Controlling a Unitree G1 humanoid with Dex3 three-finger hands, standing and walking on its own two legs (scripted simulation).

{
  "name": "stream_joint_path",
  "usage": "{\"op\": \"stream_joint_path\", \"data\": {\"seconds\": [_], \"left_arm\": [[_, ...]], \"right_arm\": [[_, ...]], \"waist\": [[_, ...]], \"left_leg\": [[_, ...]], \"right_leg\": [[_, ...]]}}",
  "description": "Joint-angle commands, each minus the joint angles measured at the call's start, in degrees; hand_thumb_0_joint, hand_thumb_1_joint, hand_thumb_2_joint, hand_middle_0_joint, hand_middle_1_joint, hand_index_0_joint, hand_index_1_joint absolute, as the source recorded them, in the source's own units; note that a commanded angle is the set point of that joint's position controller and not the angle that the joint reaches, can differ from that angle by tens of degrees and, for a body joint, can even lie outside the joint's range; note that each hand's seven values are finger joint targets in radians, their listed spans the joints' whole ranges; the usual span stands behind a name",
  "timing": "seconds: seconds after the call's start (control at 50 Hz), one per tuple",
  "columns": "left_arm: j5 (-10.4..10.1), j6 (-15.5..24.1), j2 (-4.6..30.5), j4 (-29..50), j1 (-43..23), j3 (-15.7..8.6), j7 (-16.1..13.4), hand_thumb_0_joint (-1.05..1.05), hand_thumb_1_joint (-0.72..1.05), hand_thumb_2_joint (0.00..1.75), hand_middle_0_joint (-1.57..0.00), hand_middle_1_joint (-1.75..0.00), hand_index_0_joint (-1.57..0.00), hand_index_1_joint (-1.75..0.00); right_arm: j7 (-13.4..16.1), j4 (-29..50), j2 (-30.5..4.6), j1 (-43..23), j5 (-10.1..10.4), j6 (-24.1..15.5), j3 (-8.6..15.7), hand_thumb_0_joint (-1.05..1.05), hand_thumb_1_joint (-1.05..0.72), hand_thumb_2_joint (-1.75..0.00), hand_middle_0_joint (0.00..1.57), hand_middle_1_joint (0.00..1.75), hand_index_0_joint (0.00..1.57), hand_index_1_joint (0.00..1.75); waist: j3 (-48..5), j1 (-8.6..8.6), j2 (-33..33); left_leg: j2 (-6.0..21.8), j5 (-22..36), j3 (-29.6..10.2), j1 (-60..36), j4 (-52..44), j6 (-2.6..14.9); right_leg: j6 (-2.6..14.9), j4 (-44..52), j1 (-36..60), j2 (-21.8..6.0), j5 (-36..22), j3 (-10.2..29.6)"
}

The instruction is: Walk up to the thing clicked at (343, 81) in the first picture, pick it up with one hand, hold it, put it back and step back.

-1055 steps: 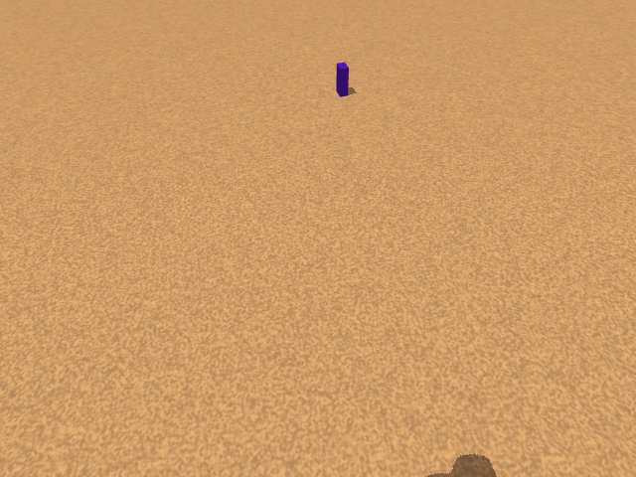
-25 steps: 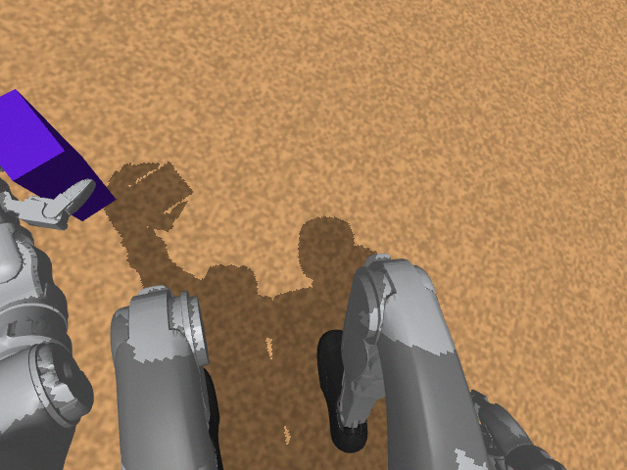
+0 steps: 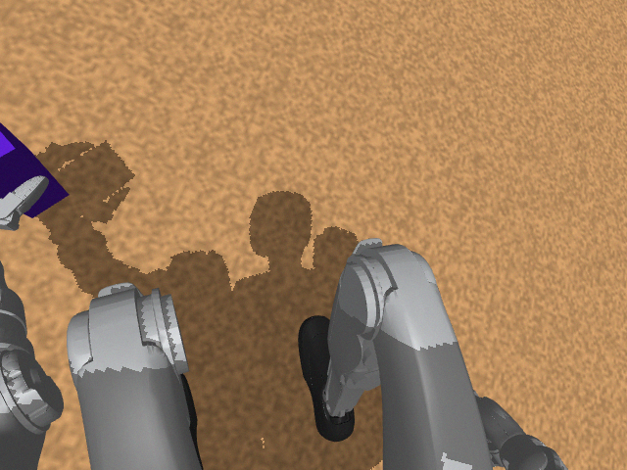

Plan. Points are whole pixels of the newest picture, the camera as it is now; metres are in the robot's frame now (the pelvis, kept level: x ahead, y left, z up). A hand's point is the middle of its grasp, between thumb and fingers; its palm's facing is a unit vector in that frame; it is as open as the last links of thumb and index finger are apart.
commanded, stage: lower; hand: left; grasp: from the side
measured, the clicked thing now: (0, 161) +0.47 +0.29 -0.11
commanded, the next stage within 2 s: loosen in 1.34 s
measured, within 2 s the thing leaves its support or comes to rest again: rests again in 1.44 s
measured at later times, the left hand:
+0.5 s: hand (6, 178) +0.46 +0.30 -0.16, palm faces +0.42 -0.91 -0.03, open 11.1 cm
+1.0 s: hand (18, 186) +0.46 +0.30 -0.19, palm faces +0.41 -0.91 -0.04, open 11.1 cm
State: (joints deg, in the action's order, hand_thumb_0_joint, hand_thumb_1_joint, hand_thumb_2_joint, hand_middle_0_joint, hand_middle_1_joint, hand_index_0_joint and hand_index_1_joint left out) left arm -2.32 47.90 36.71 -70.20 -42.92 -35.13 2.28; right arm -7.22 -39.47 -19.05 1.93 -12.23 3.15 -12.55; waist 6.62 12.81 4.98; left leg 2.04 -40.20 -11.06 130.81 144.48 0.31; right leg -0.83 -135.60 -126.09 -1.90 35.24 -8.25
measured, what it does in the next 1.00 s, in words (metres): stands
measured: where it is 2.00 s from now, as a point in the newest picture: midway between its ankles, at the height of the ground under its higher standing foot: (258, 426)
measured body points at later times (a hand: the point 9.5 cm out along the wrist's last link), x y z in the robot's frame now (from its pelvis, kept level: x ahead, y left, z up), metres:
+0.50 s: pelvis +0.00 +0.01 -0.01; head +0.25 +0.14 +0.33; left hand +0.44 +0.35 -0.16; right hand +0.11 -0.27 -0.08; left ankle +0.08 +0.12 -0.27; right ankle +0.12 -0.12 -0.27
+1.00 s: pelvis -0.01 +0.01 -0.02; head +0.25 +0.16 +0.31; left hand +0.44 +0.35 -0.18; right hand +0.11 -0.26 -0.07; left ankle +0.08 +0.12 -0.27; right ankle +0.12 -0.12 -0.27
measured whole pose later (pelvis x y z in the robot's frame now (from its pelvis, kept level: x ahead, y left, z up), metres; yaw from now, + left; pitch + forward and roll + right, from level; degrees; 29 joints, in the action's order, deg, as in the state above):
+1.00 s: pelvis -0.01 +0.01 -0.02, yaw -5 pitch +16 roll -17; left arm -2.6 58.3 51.8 -84.9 -43.3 -35.0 -0.8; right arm -7.5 -32.8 -21.9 -7.7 -19.1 3.7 -27.7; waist 17.7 15.9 13.9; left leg 2.3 -41.6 -18.9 128.3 151.1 0.7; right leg -2.9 -136.1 -120.6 0.8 33.3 -14.0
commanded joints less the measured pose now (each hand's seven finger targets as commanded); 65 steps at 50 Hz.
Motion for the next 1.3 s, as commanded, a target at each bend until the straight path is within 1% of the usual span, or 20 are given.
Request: {"op": "stream_joint_path", "data": {"seconds": [0.0, 0.06, 0.12, 0.16, 0.28, 0.34, 0.36, 0.38, 0.48, 0.54, 0.6, 0.66, 0.7, 0.72, 0.84, 0.88, 1.02, 1.04, 1.1, 1.28], "left_arm": [[-1.2, 4.6, 14.0, 7.3, -13.2, -1.2, -0.2, 0.0, 0.09, 1.33, -1.3, -1.51, -1.33, -1.51], [-1.6, 5.7, 14.3, 5.7, -13.8, -0.9, -0.2, 0.0, 0.1, 1.32, -1.29, -1.49, -1.31, -1.49], [-1.4, 6.9, 17.8, 4.7, -14.1, -2.3, -0.3, 0.0, 0.11, 1.32, -1.29, -1.5, -1.32, -1.5], [-1.9, 8.0, 17.7, 4.7, -15.4, -1.5, -0.1, 0.0, 0.09, 1.31, -1.28, -1.49, -1.3, -1.49], [-1.2, 10.0, 20.4, 2.0, -15.6, -1.2, 0.0, 0.0, 0.12, 1.29, -1.27, -1.47, -1.3, -1.46], [-1.2, 10.5, 20.9, 1.2, -14.1, -1.8, -0.3, 0.0, 0.08, 1.28, -1.25, -1.45, -1.27, -1.45], [-1.0, 10.8, 22.5, 1.8, -13.9, -2.5, -0.5, 0.0, 0.1, 1.27, -1.25, -1.45, -1.27, -1.45], [-0.8, 10.9, 22.8, 1.3, -14.6, -1.8, -0.7, 0.0, 0.07, 1.26, -1.24, -1.45, -1.27, -1.44], [-0.5, 11.4, 23.0, -1.0, -13.3, -1.7, -1.8, 0.0, 0.08, 1.28, -1.22, -1.44, -1.25, -1.44], [-0.6, 12.1, 24.7, -0.9, -12.7, -2.3, -2.1, 0.0, 0.06, 1.26, -1.2, -1.43, -1.23, -1.42], [-0.8, 12.6, 24.5, -2.2, -13.8, -1.3, -2.5, 0.0, 0.08, 1.25, -1.2, -1.42, -1.23, -1.41], [-0.8, 13.1, 25.3, -4.1, -12.6, -1.4, -2.6, 0.0, 0.08, 1.25, -1.18, -1.41, -1.21, -1.4], [-0.3, 13.4, 24.7, -4.7, -13.3, -0.1, -2.5, 0.0, 0.12, 1.26, -1.2, -1.42, -1.23, -1.41], [-0.2, 13.6, 26.2, -4.6, -13.0, -0.6, -2.7, 0.0, 0.11, 1.26, -1.2, -1.42, -1.23, -1.41], [-1.5, 14.5, 26.7, -5.7, -12.1, -1.2, -3.0, 0.0, 0.1, 1.26, -1.19, -1.42, -1.22, -1.41], [-1.1, 14.7, 26.6, -5.7, -12.9, -0.7, -3.1, 0.0, 0.11, 1.27, -1.21, -1.43, -1.24, -1.42], [-0.8, 15.4, 27.4, -6.8, -12.4, 0.0, -3.5, 0.0, 0.12, 1.26, -1.2, -1.41, -1.23, -1.4], [-0.8, 15.6, 29.0, -6.0, -12.7, -0.5, -3.6, 0.0, 0.1, 1.24, -1.2, -1.4, -1.23, -1.39], [-0.8, 15.6, 27.8, -7.8, -11.7, -0.1, -3.9, 0.0, 0.14, 1.27, -1.21, -1.42, -1.24, -1.41], [-1.2, 16.5, 29.0, -7.3, -11.8, 0.2, -4.2, 0.0, 0.12, 1.24, -1.19, -1.39, -1.22, -1.38]], "right_arm": [[0.8, 1.1, -16.5, 7.8, -0.6, 0.3, 4.0, 0.0, -0.9, -0.91, 0.2, 0.3, 0.2, 0.3], [0.9, 1.6, -17.1, 6.5, -1.1, 0.3, 2.8, 0.0, -0.9, -0.9, 0.2, 0.3, 0.2, 0.3], [0.8, 2.1, -17.8, 5.7, -1.8, 0.3, 1.8, 0.0, -0.89, -0.9, 0.2, 0.3, 0.2, 0.3], [0.8, 2.7, -17.9, 4.6, -2.1, 0.2, 1.0, 0.0, -0.89, -0.9, 0.2, 0.3, 0.2, 0.3], [0.8, 3.2, -19.4, 2.6, -3.5, 0.1, -1.2, 0.0, -0.9, -0.9, 0.2, 0.3, 0.2, 0.3], [0.8, 3.5, -20.0, 2.2, -4.2, 0.4, -2.0, 0.0, -0.9, -0.9, 0.2, 0.3, 0.2, 0.3], [0.8, 3.5, -20.3, 1.5, -4.5, 0.4, -2.2, 0.0, -0.9, -0.9, 0.2, 0.3, 0.2, 0.3], [0.8, 3.5, -20.5, 1.5, -4.6, 0.5, -2.6, 0.0, -0.9, -0.9, 0.2, 0.3, 0.2, 0.3], [0.6, 4.3, -21.1, 0.2, -5.4, 1.0, -4.1, 0.0, -0.9, -0.9, 0.2, 0.3, 0.2, 0.3], [0.6, 4.5, -21.1, -0.4, -5.9, 1.1, -5.0, 0.0, -0.9, -0.9, 0.2, 0.3, 0.2, 0.3], [0.7, 5.1, -21.6, -1.7, -6.1, 1.1, -5.6, 0.0, -0.9, -0.9, 0.2, 0.3, 0.2, 0.3], [0.8, 5.4, -21.9, -2.4, -6.4, 1.2, -6.3, 0.0, -0.9, -0.9, 0.2, 0.3, 0.2, 0.3], [0.8, 5.8, -22.3, -3.2, -6.5, 1.2, -6.7, 0.0, -0.89, -0.9, 0.2, 0.3, 0.2, 0.3], [0.7, 5.7, -22.3, -3.2, -6.5, 1.3, -6.9, 0.0, -0.9, -0.9, 0.2, 0.3, 0.2, 0.3], [0.9, 6.4, -22.5, -4.4, -7.0, 1.2, -8.1, 0.0, -0.89, -0.9, 0.2, 0.3, 0.2, 0.3], [0.9, 6.5, -23.0, -4.5, -7.2, 1.2, -8.3, 0.0, -0.89, -0.9, 0.2, 0.3, 0.2, 0.3], [1.0, 6.9, -23.1, -5.7, -7.8, 1.3, -9.4, 0.0, -0.89, -0.9, 0.2, 0.3, 0.2, 0.3], [1.0, 7.0, -23.3, -6.0, -7.8, 1.4, -9.5, 0.0, -0.89, -0.9, 0.2, 0.3, 0.2, 0.3], [1.0, 7.2, -23.4, -6.6, -7.9, 1.4, -9.8, 0.0, -0.89, -0.9, 0.2, 0.3, 0.2, 0.3], [1.1, 7.9, -23.6, -7.9, -8.3, 1.2, -10.5, 0.0, -0.89, -0.9, 0.2, 0.3, 0.2, 0.3]], "waist": [[-36.6, 2.21, -19.3], [-35.5, 3.44, -18.0], [-35.2, 3.38, -18.6], [-35.3, 4.12, -18.4], [-32.4, 5.24, -21.4], [-32.6, 5.23, -22.5], [-32.6, 4.58, -23.7], [-32.8, 5.33, -24.4], [-30.6, 6.62, -23.5], [-30.5, 6.31, -22.8], [-28.0, 7.55, -21.7], [-27.8, 7.51, -22.7], [-25.5, 8.5, -23.1], [-25.5, 7.99, -23.1], [-25.1, 8.13, -22.2], [-25.2, 8.98, -23.2], [-24.5, 9.39, -23.1], [-24.6, 8.86, -23.5], [-23.0, 9.35, -22.9], [-22.3, 9.64, -22.5]], "left_leg": [[0.1, 8.3, 2.8, -22.2, -17.0, -0.27], [0.3, 8.3, 2.2, -22.0, -15.6, -0.12], [0.5, 7.1, 2.1, -21.5, -15.0, -0.08], [0.6, 6.6, 1.8, -21.1, -14.5, -0.01], [1.1, 7.7, 0.3, -23.8, -14.4, -0.8], [1.4, 10.4, -0.2, -26.3, -14.2, -1.28], [1.6, 11.1, -0.4, -27.3, -14.3, -1.52], [1.6, 11.1, -0.6, -27.5, -14.1, -1.56], [1.9, 11.8, -1.8, -27.7, -13.7, -1.61], [1.9, 11.3, -1.5, -26.2, -12.9, -1.3], [2.0, 8.9, -2.1, -24.3, -12.9, -1.14], [2.2, 9.1, -2.7, -25.8, -13.1, -1.49], [2.5, 7.8, -3.8, -25.7, -14.1, -1.73], [2.5, 7.5, -3.6, -25.3, -13.9, -1.64], [2.6, 8.5, -3.5, -25.0, -12.7, -1.36], [3.0, 9.5, -4.5, -26.9, -13.2, -1.83], [3.1, 9.4, -4.9, -26.5, -12.7, -1.74], [3.1, 8.9, -4.7, -26.3, -12.7, -1.74], [3.3, 8.7, -5.5, -26.3, -13.1, -1.92], [3.3, 8.0, -5.4, -25.7, -12.3, -1.52]], "right_leg": [[1.97, 10.1, 21.0, 3.3, -8.5, -3.4], [1.76, 10.0, 21.0, 3.6, -8.8, -3.9], [1.64, 10.0, 22.4, 3.8, -7.9, -4.1], [1.47, 10.0, 23.1, 4.0, -7.7, -4.4], [1.67, 8.5, 21.5, 4.1, -8.7, -5.9], [1.67, 8.1, 22.1, 4.1, -10.9, -6.4], [1.74, 7.7, 21.7, 4.1, -11.2, -6.5], [1.8, 7.6, 22.0, 4.3, -11.2, -6.7], [1.44, 7.6, 22.5, 4.4, -12.1, -7.8], [1.21, 8.0, 24.5, 4.7, -12.2, -7.7], [1.2, 8.2, 23.4, 4.8, -10.7, -8.2], [1.1, 7.9, 23.2, 5.0, -10.7, -8.9], [1.14, 7.6, 21.8, 4.9, -9.9, -9.5], [1.11, 7.7, 22.4, 5.0, -9.8, -9.4], [0.81, 8.2, 24.2, 5.5, -10.9, -9.5], [0.77, 7.6, 23.7, 5.4, -11.7, -10.2], [0.65, 7.7, 24.5, 5.8, -12.0, -10.6], [0.73, 7.8, 24.5, 5.9, -11.6, -10.6], [0.61, 7.6, 23.8, 5.8, -11.5, -11.2], [0.55, 8.1, 24.5, 6.3, -11.2, -11.2]]}}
